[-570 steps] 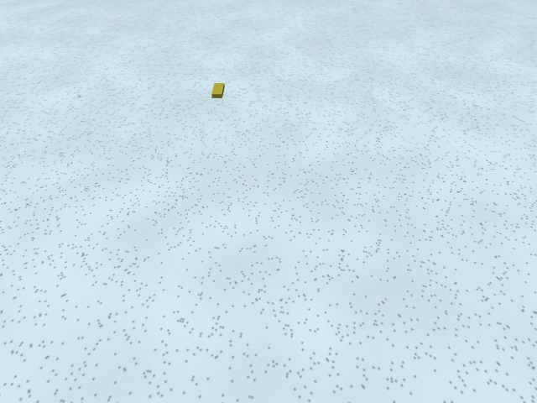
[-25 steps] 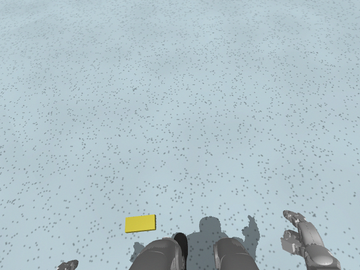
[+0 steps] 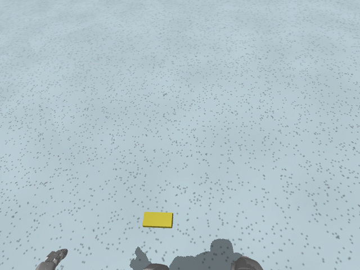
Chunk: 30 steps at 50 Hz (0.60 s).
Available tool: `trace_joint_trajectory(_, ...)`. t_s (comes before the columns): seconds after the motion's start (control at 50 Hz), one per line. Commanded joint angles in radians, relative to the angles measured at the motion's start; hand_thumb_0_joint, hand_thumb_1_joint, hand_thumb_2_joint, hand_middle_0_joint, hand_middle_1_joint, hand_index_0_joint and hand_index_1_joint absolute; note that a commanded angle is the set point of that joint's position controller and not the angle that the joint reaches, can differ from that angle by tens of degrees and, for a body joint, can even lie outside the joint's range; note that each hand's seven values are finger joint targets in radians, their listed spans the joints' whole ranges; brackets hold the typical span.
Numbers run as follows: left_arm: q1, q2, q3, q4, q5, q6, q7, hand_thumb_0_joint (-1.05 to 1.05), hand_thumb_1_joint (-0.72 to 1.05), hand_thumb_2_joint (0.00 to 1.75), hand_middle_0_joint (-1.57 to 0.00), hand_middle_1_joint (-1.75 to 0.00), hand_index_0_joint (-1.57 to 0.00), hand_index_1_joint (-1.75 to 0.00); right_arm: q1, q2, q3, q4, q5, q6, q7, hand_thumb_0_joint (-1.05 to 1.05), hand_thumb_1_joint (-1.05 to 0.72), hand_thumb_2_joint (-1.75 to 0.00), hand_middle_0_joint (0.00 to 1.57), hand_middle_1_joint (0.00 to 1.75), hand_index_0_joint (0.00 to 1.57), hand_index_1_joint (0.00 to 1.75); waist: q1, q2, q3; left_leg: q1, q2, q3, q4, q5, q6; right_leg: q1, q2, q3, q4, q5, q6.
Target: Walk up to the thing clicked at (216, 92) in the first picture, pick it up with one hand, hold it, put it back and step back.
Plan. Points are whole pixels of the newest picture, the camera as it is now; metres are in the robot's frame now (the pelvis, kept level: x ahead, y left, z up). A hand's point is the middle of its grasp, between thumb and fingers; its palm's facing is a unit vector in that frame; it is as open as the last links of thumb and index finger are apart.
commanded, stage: walk up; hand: left
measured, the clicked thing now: (158, 219) +0.41 +0.22 -0.73
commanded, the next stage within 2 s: stand in 1.84 s
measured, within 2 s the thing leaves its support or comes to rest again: neither
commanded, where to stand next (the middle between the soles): +0.00 +0.04 m, yaw -7 degrees
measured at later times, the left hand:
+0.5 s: hand out of the picture +0.06 +0.29 -0.14, palm faces -0.05 -0.93 -0.35, open 7.4 cm
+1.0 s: hand out of the picture +0.10 +0.27 -0.12, palm faces -0.13 -0.93 -0.35, open 7.4 cm
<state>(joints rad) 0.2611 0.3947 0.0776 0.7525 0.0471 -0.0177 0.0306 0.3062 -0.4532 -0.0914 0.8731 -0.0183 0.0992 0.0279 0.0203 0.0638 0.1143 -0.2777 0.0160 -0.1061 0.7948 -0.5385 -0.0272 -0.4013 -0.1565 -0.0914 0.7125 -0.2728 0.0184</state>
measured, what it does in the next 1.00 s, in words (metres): steps on the spot: left foot, then right foot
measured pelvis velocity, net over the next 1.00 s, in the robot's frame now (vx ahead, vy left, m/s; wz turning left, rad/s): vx -0.02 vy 0.03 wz -0.11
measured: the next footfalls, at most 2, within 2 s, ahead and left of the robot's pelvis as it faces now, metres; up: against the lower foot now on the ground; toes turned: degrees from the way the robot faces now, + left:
left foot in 0.02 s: +0.03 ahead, +0.16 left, +0.00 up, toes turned -3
right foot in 0.28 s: +0.04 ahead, -0.10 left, +0.00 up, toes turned -2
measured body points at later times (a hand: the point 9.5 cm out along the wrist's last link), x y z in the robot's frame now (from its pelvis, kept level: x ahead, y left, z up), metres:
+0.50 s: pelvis +0.00 +0.04 +0.01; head +0.03 +0.04 +0.46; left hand +0.07 +0.34 -0.11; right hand +0.10 -0.27 -0.11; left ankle -0.01 +0.16 -0.71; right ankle +0.00 -0.10 -0.71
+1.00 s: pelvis -0.02 +0.03 +0.03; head -0.01 +0.02 +0.48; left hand +0.11 +0.32 -0.10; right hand +0.04 -0.29 -0.10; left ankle -0.01 +0.16 -0.71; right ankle +0.00 -0.10 -0.71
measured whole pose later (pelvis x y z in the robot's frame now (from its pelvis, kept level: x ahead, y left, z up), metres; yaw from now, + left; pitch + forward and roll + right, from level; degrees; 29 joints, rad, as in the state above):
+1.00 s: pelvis -0.02 +0.03 +0.03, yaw -6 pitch -3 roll +1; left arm 0.11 0.36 0.00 1.06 0.00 -0.01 -0.01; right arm 0.10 -0.37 -0.02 1.07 -0.01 -0.01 0.01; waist -0.01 0.00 0.07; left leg -0.14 0.03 0.05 0.43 -0.24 -0.02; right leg -0.22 0.01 0.09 0.47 -0.20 0.01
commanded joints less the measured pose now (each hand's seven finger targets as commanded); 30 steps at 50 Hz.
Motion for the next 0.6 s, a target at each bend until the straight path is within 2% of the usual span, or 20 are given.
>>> trace_joint_trajectory(0.0, -0.007, 0.241, 0.062, -0.031, -0.027, 0.02, 0.0, 0.0, 0.9, 0.9, -0.2, -0.3, -0.2, -0.3, 0.101, -0.161, -0.048, -0.014, -0.016, -0.076, -0.017, 0.0, -0.9, -0.9, 0.2, 0.3, 0.2, 0.3, -0.044, -0.103, -0.118, 0.184, -0.058, 0.115, -0.352, 0.21, 0.044, -0.03, -0.054, 0.117, 0.041, -0.036, -0.116)
trace_joint_trajectory(0.02, 0.002, 0.168, 0.037, -0.041, -0.04, 0.025, 0.001, 0.0, 0.9, 0.9, -0.2, -0.3, -0.2, -0.3, 0.07, -0.228, -0.056, -0.043, -0.034, -0.08, -0.02, 0.0, -0.9, -0.9, 0.2, 0.3, 0.2, 0.3, -0.039, 0.16, -0.063, 0.113, 0.131, -0.24, -0.486, 0.023, 0.11, -0.178, 0.049, 0.041, 0.222, -0.201, -0.055)
trace_joint_trajectory(0.04, -0.071, 0.204, 0.048, -0.035, -0.043, 0.021, 0.01, 0.0, 0.9, 0.9, -0.2, -0.3, -0.2, -0.3, -0.028, -0.328, -0.059, -0.092, -0.023, -0.087, -0.019, 0.0, -0.9, -0.9, 0.2, 0.3, 0.2, 0.3, -0.061, 0.218, -0.025, -0.107, 0.298, -0.521, -0.557, -0.125, 0.219, -0.156, 0.141, 0.108, 0.251, -0.311, -0.038)
trace_joint_trajectory(0.06, -0.133, 0.273, 0.067, -0.014, -0.036, 0.015, 0.013, 0.0, 0.9, 0.9, -0.2, -0.3, -0.2, -0.3, -0.108, -0.319, -0.053, -0.099, -0.012, -0.086, -0.018, 0.0, -0.9, -0.9, 0.2, 0.3, 0.2, 0.3, -0.067, 0.193, 0.06, -0.318, 0.341, -0.561, -0.591, -0.182, 0.305, -0.029, 0.12, 0.171, 0.345, -0.333, -0.044)
trace_joint_trajectory(0.08, -0.09, 0.274, 0.065, 0.015, -0.044, 0.012, 0.007, 0.0, 0.9, 0.9, -0.2, -0.3, -0.2, -0.3, -0.184, -0.264, -0.038, -0.113, -0.02, -0.088, -0.021, 0.0, -0.9, -0.9, 0.2, 0.3, 0.2, 0.3, -0.019, 0.151, 0.12, -0.362, 0.292, -0.424, -0.55, -0.111, 0.29, -0.003, 0.114, 0.18, 0.369, -0.287, -0.046)
trace_joint_trajectory(0.12, 0.013, 0.206, 0.046, 0.06, -0.063, 0.0, -0.003, 0.0, 0.9, 0.9, -0.2, -0.3, -0.2, -0.3, -0.221, -0.18, -0.01, -0.115, -0.03, -0.1, -0.026, 0.0, -0.9, -0.9, 0.2, 0.3, 0.2, 0.3, 0.029, 0.192, 0.089, -0.162, 0.155, -0.155, -0.409, 0.258, 0.215, -0.064, 0.13, 0.158, 0.266, -0.203, -0.057)
trace_joint_trajectory(0.18, -0.057, 0.188, 0.034, 0.075, -0.052, -0.006, -0.014, 0.0, 0.9, 0.9, -0.2, -0.3, -0.2, -0.3, -0.108, -0.196, -0.015, -0.067, -0.018, -0.116, -0.03, 0.0, -0.9, -0.9, 0.2, 0.3, 0.2, 0.3, -0.035, 0.188, 0.0, 0.011, 0.179, -0.172, -0.329, 0.523, 0.214, -0.026, 0.141, 0.09, 0.111, -0.236, -0.035)
trace_joint_trajectory(0.2, -0.064, 0.177, 0.028, 0.071, -0.048, -0.012, -0.015, 0.0, 0.9, 0.9, -0.2, -0.3, -0.2, -0.3, -0.097, -0.197, -0.014, -0.066, -0.013, -0.114, -0.032, 0.0, -0.9, -0.9, 0.2, 0.3, 0.2, 0.3, -0.036, 0.172, -0.029, 0.044, 0.187, -0.158, -0.29, 0.606, 0.217, 0.017, 0.144, 0.073, 0.018, -0.233, -0.036)
trace_joint_trajectory(0.24, 0.007, 0.156, 0.018, 0.106, -0.041, -0.027, -0.009, 0.0, 0.9, 0.9, -0.2, -0.3, -0.2, -0.3, -0.125, -0.174, -0.005, -0.075, 0.007, -0.107, -0.038, 0.0, -0.9, -0.9, 0.2, 0.3, 0.2, 0.3, 0.007, 0.102, -0.111, 0.084, 0.162, -0.081, -0.155, 0.678, 0.179, 0.162, 0.158, 0.064, -0.281, -0.009, -0.051)
trace_joint_trajectory(0.26, 0.048, 0.199, 0.027, 0.127, -0.034, -0.037, -0.003, 0.0, 0.9, 0.9, -0.2, -0.3, -0.2, -0.3, -0.126, -0.141, 0.004, -0.08, 0.022, -0.109, -0.042, 0.0, -0.9, -0.9, 0.2, 0.3, 0.2, 0.3, 0.021, 0.023, -0.179, 0.079, 0.127, -0.046, -0.045, 0.662, 0.135, 0.273, 0.107, 0.164, -0.334, 0.158, -0.072)
trace_joint_trajectory(0.28, 0.056, 0.265, 0.039, 0.128, -0.02, -0.046, 0.0, 0.0, 0.9, 0.9, -0.2, -0.3, -0.2, -0.3, -0.105, -0.098, 0.02, -0.092, 0.036, -0.116, -0.046, 0.0, -0.9, -0.9, 0.2, 0.3, 0.2, 0.3, 0.009, -0.142, -0.231, -0.061, 0.054, -0.012, 0.061, 0.493, 0.086, 0.396, -0.009, 0.365, -0.295, 0.396, -0.12)
trace_joint_trajectory(0.3, 0.0, 0.273, 0.036, 0.116, -0.025, -0.046, -0.003, 0.0, 0.9, 0.9, -0.2, -0.3, -0.2, -0.3, -0.113, -0.078, 0.029, -0.091, 0.032, -0.115, -0.049, 0.0, -0.9, -0.9, 0.2, 0.3, 0.2, 0.3, -0.014, -0.163, -0.205, -0.176, -0.01, 0.062, 0.017, 0.15, 0.055, 0.422, -0.124, 0.497, -0.277, 0.418, -0.206)
trace_joint_trajectory(0.32, -0.068, 0.284, 0.031, 0.09, -0.027, -0.041, -0.012, 0.0, 0.9, 0.9, -0.2, -0.3, -0.2, -0.3, -0.084, -0.096, 0.02, -0.059, 0.023, -0.115, -0.055, 0.0, -0.9, -0.9, 0.2, 0.3, 0.2, 0.3, -0.036, -0.205, -0.212, -0.044, 0.001, 0.078, -0.008, -0.033, 0.055, 0.278, -0.187, 0.517, -0.248, 0.404, -0.279)
trace_joint_trajectory(0.34, -0.112, 0.253, 0.019, 0.081, -0.029, -0.033, -0.018, 0.0, 0.9, 0.9, -0.2, -0.3, -0.2, -0.3, -0.066, -0.099, 0.013, -0.033, 0.017, -0.125, -0.057, 0.0, -0.9, -0.9, 0.2, 0.3, 0.2, 0.3, -0.069, -0.207, -0.179, 0.063, 0.018, 0.056, -0.142, 0.019, 0.065, 0.157, -0.151, 0.441, -0.222, 0.397, -0.251)
trace_joint_trajectory(0.36, -0.134, 0.212, 0.001, 0.082, -0.034, -0.025, -0.025, 0.0, 0.9, 0.9, -0.2, -0.3, -0.2, -0.3, -0.064, -0.116, 0.006, -0.021, 0.01, -0.138, -0.051, 0.0, -0.9, -0.9, 0.2, 0.3, 0.2, 0.3, -0.087, -0.165, -0.162, 0.137, 0.03, 0.024, -0.297, 0.16, 0.071, 0.097, -0.067, 0.309, -0.182, 0.363, -0.168)
trace_joint_trajectory(0.4, -0.132, 0.171, -0.012, 0.081, -0.047, -0.02, -0.021, 0.0, 0.9, 0.9, -0.2, -0.3, -0.2, -0.3, -0.115, -0.181, -0.008, -0.021, 0.007, -0.15, -0.048, 0.0, -0.9, -0.9, 0.2, 0.3, 0.2, 0.3, -0.049, -0.076, -0.167, 0.167, 0.187, -0.176, -0.363, 0.523, 0.153, 0.061, 0.107, 0.158, -0.021, 0.259, -0.053)
trace_joint_trajectory(0.42, -0.087, 0.161, -0.015, 0.102, -0.046, -0.018, -0.022, 0.0, 0.9, 0.9, -0.2, -0.3, -0.2, -0.3, -0.159, -0.193, -0.005, -0.033, 0.007, -0.154, -0.048, 0.0, -0.9, -0.9, 0.2, 0.3, 0.2, 0.3, -0.015, -0.072, -0.178, 0.188, 0.249, -0.216, -0.355, 0.578, 0.19, 0.048, 0.128, 0.152, -0.032, 0.158, -0.044)
trace_joint_trajectory(0.44, -0.064, 0.177, -0.013, 0.124, -0.045, -0.018, -0.023, 0.0, 0.9, 0.9, -0.2, -0.3, -0.2, -0.3, -0.19, -0.186, 0.001, -0.034, 0.012, -0.155, -0.045, 0.0, -0.9, -0.9, 0.2, 0.3, 0.2, 0.3, -0.006, -0.088, -0.195, 0.142, 0.252, -0.168, -0.315, 0.566, 0.211, 0.126, 0.112, 0.15, -0.083, 0.089, -0.049)
trace_joint_trajectory(0.52, -0.091, 0.198, -0.013, 0.148, -0.045, -0.03, -0.027, 0.0, 0.9, 0.9, -0.2, -0.3, -0.2, -0.3, -0.217, -0.14, 0.02, -0.007, 0.012, -0.144, -0.042, 0.0, -0.9, -0.9, 0.2, 0.3, 0.2, 0.3, -0.022, -0.032, -0.15, 0.039, 0.09, 0.018, -0.299, 0.426, 0.082, 0.238, 0.051, 0.234, -0.178, 0.339, -0.096)
trace_joint_trajectory(0.58, -0.106, 0.19, -0.022, 0.165, -0.055, -0.025, -0.025, 0.0, 0.9, 0.9, -0.2, -0.3, -0.2, -0.3, -0.229, -0.142, 0.023, 0.028, 0.012, -0.145, -0.04, 0.0, -0.9, -0.9, 0.2, 0.3, 0.2, 0.3, -0.016, 0.009, -0.153, 0.088, 0.1, 0.009, -0.344, 0.468, 0.079, 0.214, 0.061, 0.217, -0.169, 0.346, -0.085)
